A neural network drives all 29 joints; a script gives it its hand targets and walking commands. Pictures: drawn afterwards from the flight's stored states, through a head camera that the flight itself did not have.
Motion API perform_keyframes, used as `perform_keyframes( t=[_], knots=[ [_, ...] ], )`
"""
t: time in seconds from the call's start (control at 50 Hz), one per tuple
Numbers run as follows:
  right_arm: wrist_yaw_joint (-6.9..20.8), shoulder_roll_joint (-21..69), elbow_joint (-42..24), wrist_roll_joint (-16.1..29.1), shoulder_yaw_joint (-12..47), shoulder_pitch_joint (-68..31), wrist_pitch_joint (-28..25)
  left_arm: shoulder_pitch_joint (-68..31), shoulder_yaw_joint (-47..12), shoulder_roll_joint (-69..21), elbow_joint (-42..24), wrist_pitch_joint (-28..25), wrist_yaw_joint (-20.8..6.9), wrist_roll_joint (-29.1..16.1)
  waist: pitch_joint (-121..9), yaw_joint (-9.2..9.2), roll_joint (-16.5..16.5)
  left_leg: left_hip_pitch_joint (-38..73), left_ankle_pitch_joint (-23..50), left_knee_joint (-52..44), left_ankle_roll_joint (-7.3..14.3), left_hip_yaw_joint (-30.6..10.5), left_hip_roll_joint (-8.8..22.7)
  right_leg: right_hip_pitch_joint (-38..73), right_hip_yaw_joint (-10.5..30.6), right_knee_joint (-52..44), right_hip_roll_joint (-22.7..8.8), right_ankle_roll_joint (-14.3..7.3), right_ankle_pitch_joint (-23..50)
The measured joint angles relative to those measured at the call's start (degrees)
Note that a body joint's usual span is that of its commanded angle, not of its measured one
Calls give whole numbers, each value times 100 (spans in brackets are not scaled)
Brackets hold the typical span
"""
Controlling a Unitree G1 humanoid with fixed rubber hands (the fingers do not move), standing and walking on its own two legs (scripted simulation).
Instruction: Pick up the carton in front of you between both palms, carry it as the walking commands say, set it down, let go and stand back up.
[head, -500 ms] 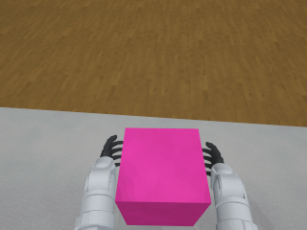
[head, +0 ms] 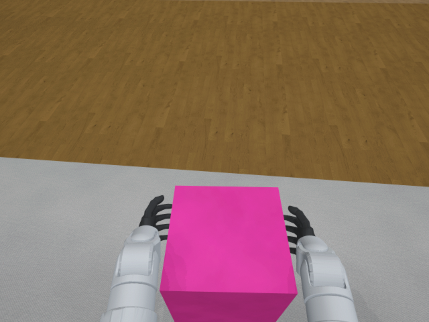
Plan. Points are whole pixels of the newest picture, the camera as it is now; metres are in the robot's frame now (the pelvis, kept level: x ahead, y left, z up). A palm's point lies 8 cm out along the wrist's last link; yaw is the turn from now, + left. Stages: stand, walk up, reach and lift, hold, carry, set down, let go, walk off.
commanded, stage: reach and lift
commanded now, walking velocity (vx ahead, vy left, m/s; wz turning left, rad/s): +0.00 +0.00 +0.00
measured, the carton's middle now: (225, 259) +0.29 +0.00 -0.05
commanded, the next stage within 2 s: hold in 0.04 s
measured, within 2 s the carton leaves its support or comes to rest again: neither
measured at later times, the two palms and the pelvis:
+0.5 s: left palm (144, 235) +0.28 +0.15 +0.06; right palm (306, 244) +0.27 -0.15 +0.05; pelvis -0.02 +0.00 +0.00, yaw +0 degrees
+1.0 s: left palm (144, 233) +0.29 +0.15 +0.05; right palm (305, 242) +0.28 -0.15 +0.05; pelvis +0.00 +0.00 +0.00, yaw +0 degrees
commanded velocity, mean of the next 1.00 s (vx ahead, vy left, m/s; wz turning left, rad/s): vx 0.00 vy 0.00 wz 0.00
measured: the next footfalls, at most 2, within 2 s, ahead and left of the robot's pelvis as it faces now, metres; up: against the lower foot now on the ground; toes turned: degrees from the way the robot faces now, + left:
right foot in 1.70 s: +0.19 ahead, -0.09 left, +0.00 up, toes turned -8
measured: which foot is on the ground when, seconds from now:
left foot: down 0.00-1.00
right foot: down 0.00-1.00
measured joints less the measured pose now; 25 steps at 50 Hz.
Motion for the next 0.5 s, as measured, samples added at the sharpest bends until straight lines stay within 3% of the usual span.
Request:
perform_keyframes(
  t=[0.22,0.5],
  knots=[
    [-62,-30,-386,118,239,141,310,159,-166,41,-442,339,44,-108,-71,40,-7,191,74,-144,-1,20,6,177,25,-128,-3,2,73],
    [12,59,-81,-51,-67,-245,405,-178,148,-49,-160,396,-15,104,56,50,-8,102,48,78,-13,6,7,94,11,84,17,-7,52]
  ],
)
